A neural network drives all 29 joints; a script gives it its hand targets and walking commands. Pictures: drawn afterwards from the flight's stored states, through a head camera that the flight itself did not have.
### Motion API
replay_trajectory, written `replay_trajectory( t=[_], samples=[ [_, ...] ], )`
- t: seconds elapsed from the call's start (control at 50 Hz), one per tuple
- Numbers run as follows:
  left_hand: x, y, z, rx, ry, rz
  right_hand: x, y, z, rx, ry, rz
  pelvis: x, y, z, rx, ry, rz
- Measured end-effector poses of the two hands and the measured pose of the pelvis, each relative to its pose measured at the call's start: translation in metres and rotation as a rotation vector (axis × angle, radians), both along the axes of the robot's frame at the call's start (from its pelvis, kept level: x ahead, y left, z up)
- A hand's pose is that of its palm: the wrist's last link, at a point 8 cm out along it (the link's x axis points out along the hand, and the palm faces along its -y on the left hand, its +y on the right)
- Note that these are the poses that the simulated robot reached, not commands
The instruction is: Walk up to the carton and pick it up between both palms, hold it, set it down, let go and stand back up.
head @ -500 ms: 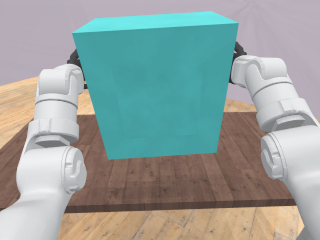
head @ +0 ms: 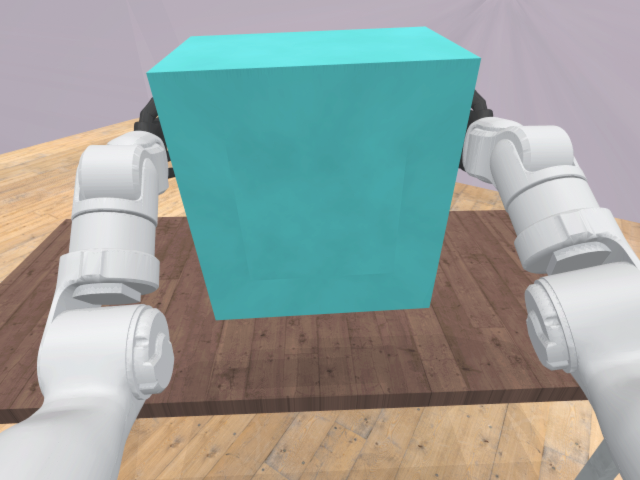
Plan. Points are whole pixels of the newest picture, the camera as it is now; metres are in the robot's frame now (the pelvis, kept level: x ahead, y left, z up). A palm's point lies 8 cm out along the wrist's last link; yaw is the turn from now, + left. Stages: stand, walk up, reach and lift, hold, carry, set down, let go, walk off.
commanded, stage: hold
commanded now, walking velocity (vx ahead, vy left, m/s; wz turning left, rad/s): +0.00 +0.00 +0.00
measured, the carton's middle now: (316, 179) +0.38 +0.00 +0.28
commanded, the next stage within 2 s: none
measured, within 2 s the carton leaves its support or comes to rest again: neither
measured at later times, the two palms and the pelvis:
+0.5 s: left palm (145, 142) +0.37 +0.19 +0.34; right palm (479, 124) +0.36 -0.18 +0.35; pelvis +0.00 +0.00 +0.00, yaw +0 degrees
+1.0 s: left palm (147, 138) +0.37 +0.19 +0.34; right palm (481, 121) +0.36 -0.18 +0.36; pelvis +0.01 +0.00 +0.00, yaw +0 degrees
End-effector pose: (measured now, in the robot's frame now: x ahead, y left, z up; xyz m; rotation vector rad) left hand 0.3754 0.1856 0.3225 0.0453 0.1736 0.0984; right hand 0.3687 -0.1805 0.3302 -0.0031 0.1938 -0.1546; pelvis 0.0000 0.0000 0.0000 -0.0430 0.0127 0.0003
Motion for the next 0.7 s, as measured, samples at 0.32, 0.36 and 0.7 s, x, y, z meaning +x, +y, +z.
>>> replay_trajectory(
  t=[0.32,0.36,0.7],
  samples=[
    [-0.003,-0.001,0.0,-0.026,-0.004,-0.003,-0.005,-0.001,0.003,0.011,-0.004,-0.009,0.0,0.002,0.0,0.004,-0.005,-0.004],
    [-0.003,-0.001,0.002,-0.028,-0.006,-0.002,-0.005,-0.001,0.005,0.012,-0.007,-0.009,0.0,0.002,0.0,0.004,-0.005,-0.004],
    [-0.008,0.003,0.019,-0.047,-0.028,-0.008,-0.011,0.004,0.033,-0.001,-0.018,-0.017,0.009,-0.001,0.0,-0.001,-0.016,0.004]
  ],
)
